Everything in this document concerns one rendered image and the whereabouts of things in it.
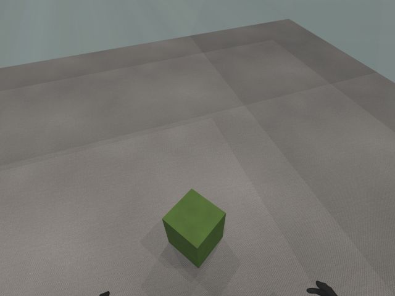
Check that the carton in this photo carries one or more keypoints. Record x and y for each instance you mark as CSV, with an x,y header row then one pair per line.
x,y
194,226

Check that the robot right hand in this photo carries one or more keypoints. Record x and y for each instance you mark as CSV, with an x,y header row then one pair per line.
x,y
324,290

